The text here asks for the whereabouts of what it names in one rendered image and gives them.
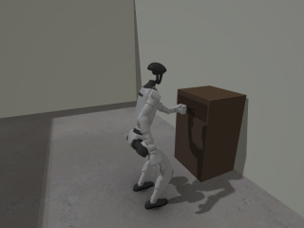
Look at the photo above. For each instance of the right robot hand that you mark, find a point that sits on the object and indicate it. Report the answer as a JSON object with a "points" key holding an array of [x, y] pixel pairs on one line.
{"points": [[155, 159]]}

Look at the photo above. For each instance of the drawer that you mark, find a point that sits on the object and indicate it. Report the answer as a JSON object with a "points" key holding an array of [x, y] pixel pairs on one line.
{"points": [[199, 111]]}

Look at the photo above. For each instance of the cabinet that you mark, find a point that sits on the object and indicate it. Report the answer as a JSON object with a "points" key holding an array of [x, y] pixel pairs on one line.
{"points": [[208, 150]]}

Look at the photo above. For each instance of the robot left foot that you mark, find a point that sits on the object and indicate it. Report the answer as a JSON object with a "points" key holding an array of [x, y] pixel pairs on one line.
{"points": [[145, 185]]}

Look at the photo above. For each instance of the left robot hand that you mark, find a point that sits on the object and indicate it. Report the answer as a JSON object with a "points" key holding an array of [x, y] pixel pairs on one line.
{"points": [[181, 108]]}

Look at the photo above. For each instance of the handle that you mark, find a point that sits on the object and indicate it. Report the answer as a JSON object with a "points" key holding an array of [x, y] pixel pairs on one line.
{"points": [[189, 108]]}

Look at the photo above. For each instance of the left robot upper arm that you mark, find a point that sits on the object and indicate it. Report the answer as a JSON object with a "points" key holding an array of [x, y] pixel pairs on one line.
{"points": [[160, 105]]}

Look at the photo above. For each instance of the right robot upper arm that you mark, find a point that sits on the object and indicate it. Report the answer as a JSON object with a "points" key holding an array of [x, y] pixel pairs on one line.
{"points": [[152, 99]]}

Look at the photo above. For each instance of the left robot forearm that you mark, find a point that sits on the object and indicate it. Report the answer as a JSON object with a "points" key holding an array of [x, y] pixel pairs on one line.
{"points": [[168, 110]]}

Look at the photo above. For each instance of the right robot forearm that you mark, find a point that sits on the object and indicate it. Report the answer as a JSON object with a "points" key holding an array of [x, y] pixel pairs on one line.
{"points": [[146, 134]]}

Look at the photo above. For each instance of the right robot thigh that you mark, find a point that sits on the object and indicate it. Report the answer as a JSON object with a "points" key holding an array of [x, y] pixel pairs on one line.
{"points": [[143, 151]]}

